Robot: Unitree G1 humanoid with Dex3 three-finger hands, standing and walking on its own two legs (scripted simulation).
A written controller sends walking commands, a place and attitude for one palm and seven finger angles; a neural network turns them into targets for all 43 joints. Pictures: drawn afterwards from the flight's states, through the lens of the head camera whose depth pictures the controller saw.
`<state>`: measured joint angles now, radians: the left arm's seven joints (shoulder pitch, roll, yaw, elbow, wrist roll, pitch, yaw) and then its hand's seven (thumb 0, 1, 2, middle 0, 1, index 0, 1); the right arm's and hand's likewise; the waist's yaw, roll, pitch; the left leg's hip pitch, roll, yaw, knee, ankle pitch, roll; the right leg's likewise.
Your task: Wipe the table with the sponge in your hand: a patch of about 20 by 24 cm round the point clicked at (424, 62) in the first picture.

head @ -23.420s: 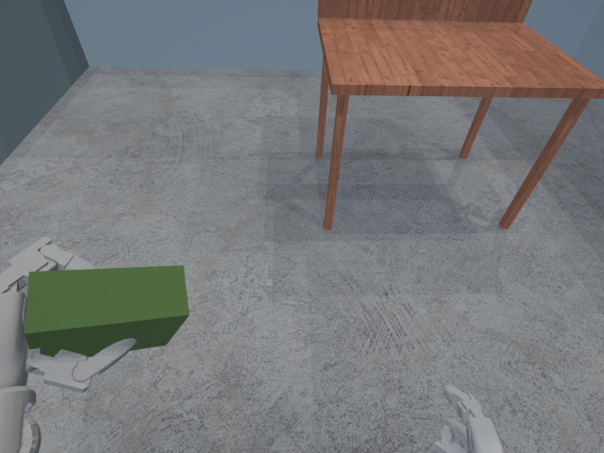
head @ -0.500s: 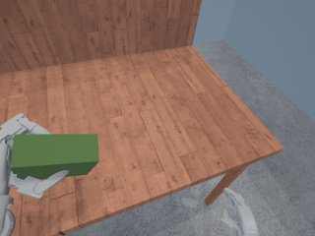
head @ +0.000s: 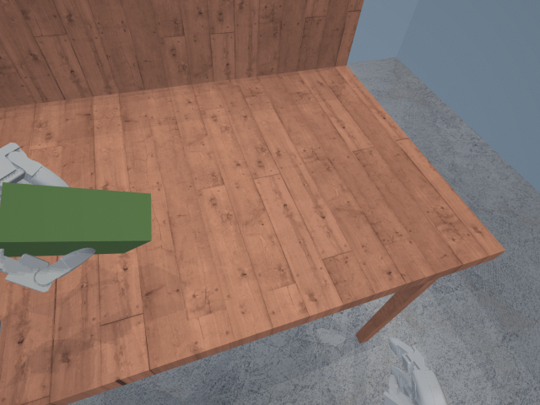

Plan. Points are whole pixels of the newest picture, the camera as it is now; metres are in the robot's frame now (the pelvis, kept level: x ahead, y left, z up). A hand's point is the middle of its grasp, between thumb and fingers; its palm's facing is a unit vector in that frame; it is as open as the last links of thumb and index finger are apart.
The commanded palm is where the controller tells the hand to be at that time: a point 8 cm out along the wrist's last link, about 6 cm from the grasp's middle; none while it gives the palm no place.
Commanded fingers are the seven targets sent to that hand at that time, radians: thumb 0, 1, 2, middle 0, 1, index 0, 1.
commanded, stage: look again from close up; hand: left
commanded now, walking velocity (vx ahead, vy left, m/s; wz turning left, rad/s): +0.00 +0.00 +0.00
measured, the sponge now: (97, 225) +0.26 +0.24 +0.15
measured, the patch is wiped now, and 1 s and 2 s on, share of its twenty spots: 0.00 0.00 0.00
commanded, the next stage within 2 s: turn the palm down, sponge in hand in 0.18 s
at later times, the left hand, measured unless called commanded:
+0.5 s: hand (65, 228) +0.25 +0.26 +0.17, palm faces +0.29 -0.78 -0.56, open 9.7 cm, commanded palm +0.17 +0.28 +0.18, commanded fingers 0.00 0.10 1.30 -1.20 -1.60 -1.20 -1.60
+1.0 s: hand (105, 267) +0.22 +0.21 +0.15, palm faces +0.21 -0.55 -0.81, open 9.7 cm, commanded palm +0.18 +0.26 +0.19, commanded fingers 0.00 0.10 1.30 -1.20 -1.60 -1.20 -1.60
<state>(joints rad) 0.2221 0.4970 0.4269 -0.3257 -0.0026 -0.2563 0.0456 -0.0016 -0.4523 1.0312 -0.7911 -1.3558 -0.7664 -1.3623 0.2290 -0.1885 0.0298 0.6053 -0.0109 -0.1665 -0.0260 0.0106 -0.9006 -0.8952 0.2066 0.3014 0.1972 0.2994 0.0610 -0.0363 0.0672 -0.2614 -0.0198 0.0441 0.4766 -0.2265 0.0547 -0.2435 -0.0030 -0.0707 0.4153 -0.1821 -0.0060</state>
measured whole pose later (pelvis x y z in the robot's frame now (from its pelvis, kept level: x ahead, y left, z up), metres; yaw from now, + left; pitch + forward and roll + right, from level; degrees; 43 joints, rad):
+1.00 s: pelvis +0.00 -0.06 -0.02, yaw +2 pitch +0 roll +1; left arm 0.32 0.62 0.32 -0.37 0.19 0.05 -0.07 0.00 -0.45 1.03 -0.79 -1.36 -0.76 -1.37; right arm 0.17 -0.25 0.04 0.57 0.01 -0.06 -0.10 0.01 -0.90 -0.90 0.21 0.30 0.20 0.30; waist 0.07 0.06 0.00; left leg -0.33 0.03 -0.01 0.65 -0.31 -0.03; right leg -0.33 0.05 -0.09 0.65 -0.32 -0.09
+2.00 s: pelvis +0.00 -0.02 +0.00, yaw +0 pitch -4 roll +0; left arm 0.14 0.58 0.03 -0.31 0.79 0.43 -0.04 0.00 -0.45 1.03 -0.79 -1.36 -0.76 -1.37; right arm 0.04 -0.28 0.06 0.64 0.05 0.03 -0.09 0.01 -0.90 -0.90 0.21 0.30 0.17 0.30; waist 0.11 0.10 0.02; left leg -0.16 -0.03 0.04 0.43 -0.21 0.03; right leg -0.18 0.01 -0.04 0.46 -0.22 -0.03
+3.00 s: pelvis +0.00 -0.03 +0.00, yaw -1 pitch -4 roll +1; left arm 0.11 0.54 -0.03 -0.21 0.87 0.38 -0.04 0.00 -0.45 1.04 -0.79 -1.36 -0.77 -1.37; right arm 0.03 -0.27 0.06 0.68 0.03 -0.01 -0.07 0.01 -0.90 -0.90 0.21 0.30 0.24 0.33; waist 0.12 0.11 0.02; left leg -0.14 0.00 0.04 0.41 -0.21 0.01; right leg -0.16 0.03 -0.03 0.44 -0.21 -0.06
